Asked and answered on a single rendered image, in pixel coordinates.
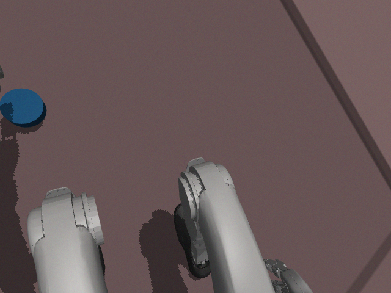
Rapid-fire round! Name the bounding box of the right robot foot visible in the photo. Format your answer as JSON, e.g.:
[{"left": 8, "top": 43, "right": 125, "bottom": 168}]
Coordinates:
[{"left": 174, "top": 204, "right": 211, "bottom": 278}]

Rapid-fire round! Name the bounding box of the right robot hand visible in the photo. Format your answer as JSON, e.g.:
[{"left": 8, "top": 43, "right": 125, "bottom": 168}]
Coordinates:
[{"left": 264, "top": 259, "right": 313, "bottom": 293}]

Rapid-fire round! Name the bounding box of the tin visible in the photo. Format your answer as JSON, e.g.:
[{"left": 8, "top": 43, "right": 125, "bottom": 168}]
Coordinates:
[{"left": 0, "top": 89, "right": 46, "bottom": 128}]

